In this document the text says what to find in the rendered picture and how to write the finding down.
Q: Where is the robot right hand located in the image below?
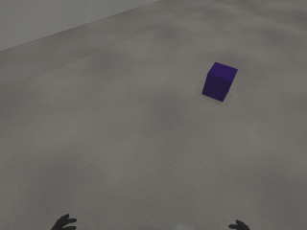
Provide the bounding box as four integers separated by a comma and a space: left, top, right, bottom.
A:
228, 219, 250, 230

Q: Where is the carton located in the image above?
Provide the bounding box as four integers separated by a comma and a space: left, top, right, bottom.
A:
202, 62, 238, 102

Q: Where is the robot left hand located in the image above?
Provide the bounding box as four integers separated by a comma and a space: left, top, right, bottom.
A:
51, 214, 77, 230

